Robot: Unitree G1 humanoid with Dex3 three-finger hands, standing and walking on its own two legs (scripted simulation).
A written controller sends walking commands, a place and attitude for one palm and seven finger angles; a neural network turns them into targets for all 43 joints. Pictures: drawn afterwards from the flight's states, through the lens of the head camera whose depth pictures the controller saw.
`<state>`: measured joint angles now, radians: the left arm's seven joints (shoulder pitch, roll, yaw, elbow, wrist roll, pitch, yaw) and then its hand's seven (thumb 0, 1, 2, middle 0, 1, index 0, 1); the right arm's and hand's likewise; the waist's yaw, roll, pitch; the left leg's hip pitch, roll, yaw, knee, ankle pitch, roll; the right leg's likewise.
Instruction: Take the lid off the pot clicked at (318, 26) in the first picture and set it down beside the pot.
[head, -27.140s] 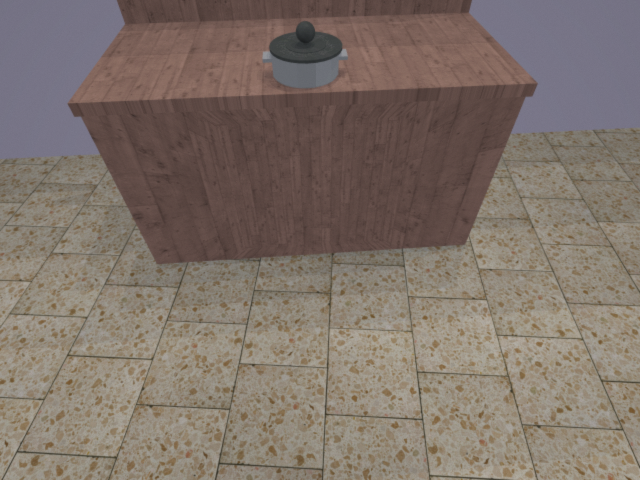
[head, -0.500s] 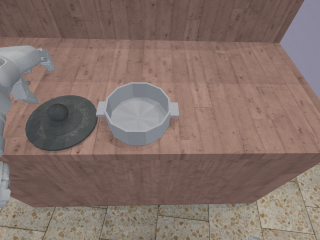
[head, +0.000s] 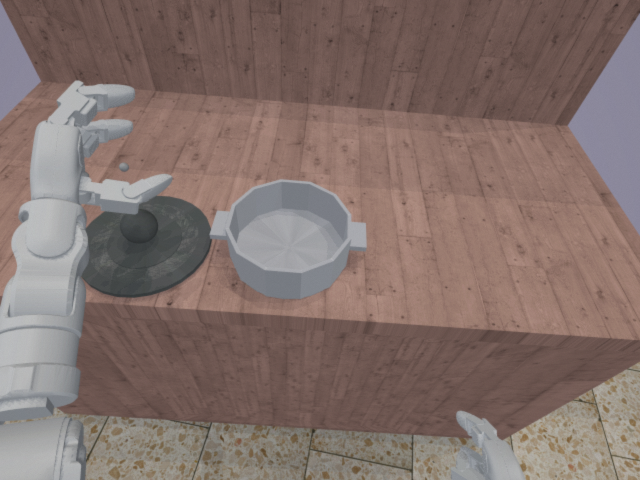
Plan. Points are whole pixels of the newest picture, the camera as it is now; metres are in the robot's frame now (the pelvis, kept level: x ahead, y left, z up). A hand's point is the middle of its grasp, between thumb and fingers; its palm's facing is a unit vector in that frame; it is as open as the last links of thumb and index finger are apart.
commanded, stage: draw the hand back to the body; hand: left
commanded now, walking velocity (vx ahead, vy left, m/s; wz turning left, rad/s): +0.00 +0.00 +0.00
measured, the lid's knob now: (139, 226) +0.45 +0.33 +0.01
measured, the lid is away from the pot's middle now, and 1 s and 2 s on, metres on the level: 0.23 0.23 0.23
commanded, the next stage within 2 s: step back with the hand held close in 1.56 s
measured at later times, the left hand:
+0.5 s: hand (142, 204) +0.33 +0.23 +0.18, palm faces +0.49 -0.83 -0.25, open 9.0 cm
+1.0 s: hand (171, 262) +0.27 +0.18 +0.17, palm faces +0.45 -0.84 -0.31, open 7.5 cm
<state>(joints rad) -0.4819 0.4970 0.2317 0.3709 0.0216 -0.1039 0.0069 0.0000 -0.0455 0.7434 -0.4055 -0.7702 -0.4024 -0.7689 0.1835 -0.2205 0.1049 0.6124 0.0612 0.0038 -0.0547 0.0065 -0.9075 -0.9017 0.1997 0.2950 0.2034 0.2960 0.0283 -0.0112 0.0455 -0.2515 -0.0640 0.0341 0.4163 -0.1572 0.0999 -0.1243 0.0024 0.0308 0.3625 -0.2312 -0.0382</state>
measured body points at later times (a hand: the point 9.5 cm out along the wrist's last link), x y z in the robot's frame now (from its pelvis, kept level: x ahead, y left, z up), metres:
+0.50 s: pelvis +0.02 -0.07 +0.00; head +0.01 -0.08 +0.45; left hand +0.30 +0.27 +0.20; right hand +0.17 -0.32 -0.10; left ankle +0.04 +0.04 -0.74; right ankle -0.02 -0.16 -0.74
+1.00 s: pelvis +0.03 -0.09 +0.00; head +0.02 -0.12 +0.45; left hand +0.24 +0.22 +0.19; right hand +0.23 -0.33 -0.09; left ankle +0.04 +0.04 -0.74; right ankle -0.02 -0.16 -0.74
